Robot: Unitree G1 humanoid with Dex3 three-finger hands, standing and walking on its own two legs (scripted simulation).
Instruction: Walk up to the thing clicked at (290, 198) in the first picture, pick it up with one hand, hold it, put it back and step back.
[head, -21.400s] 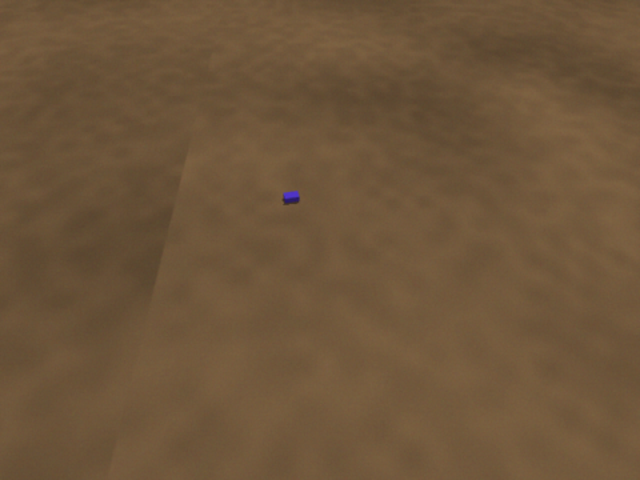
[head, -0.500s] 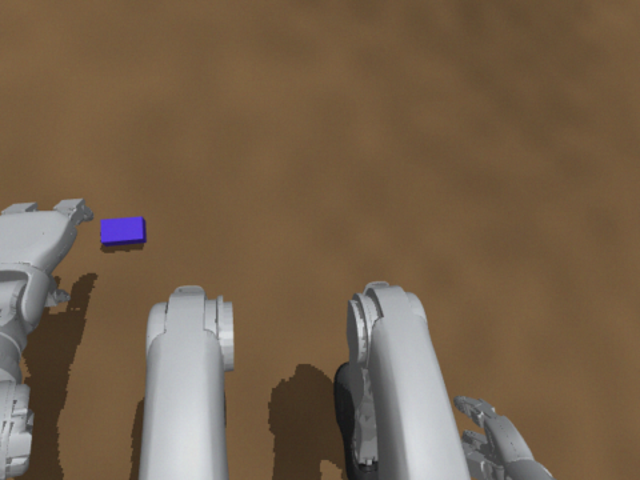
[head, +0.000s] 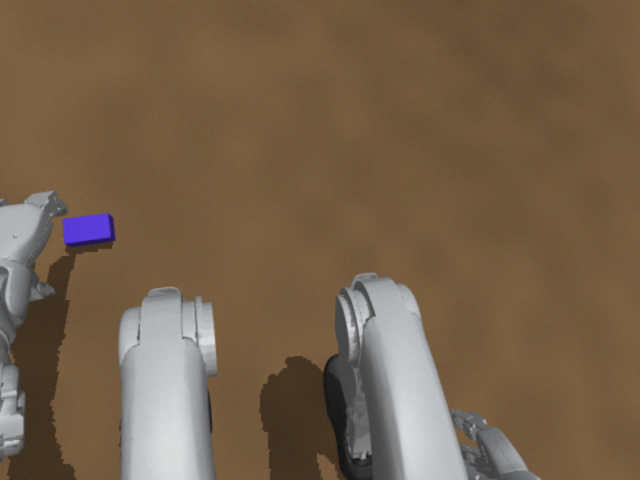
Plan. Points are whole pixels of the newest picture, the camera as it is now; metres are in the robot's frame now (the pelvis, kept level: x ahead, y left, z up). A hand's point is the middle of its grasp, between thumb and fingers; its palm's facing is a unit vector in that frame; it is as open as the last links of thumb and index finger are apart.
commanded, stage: rise first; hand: left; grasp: from above
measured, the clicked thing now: (89, 230) +0.44 +0.31 -0.31
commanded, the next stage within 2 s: approach in 0.22 s
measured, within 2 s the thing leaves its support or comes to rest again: neither
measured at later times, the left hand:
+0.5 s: hand (42, 252) +0.39 +0.33 -0.20, palm faces -0.47 -0.11 -0.88, open 11.6 cm
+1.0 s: hand (54, 207) +0.45 +0.32 -0.19, palm faces -0.47 -0.09 -0.88, open 12.6 cm
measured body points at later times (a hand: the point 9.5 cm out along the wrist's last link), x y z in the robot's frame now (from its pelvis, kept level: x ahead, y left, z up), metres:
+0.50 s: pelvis +0.00 +0.00 -0.01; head +0.23 +0.07 +0.37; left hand +0.41 +0.33 -0.15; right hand +0.10 -0.27 -0.13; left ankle +0.08 +0.14 -0.29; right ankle +0.09 -0.13 -0.29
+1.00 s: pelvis +0.00 +0.00 -0.01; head +0.25 +0.06 +0.36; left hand +0.47 +0.32 -0.14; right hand +0.04 -0.26 -0.12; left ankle +0.08 +0.14 -0.29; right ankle +0.09 -0.13 -0.29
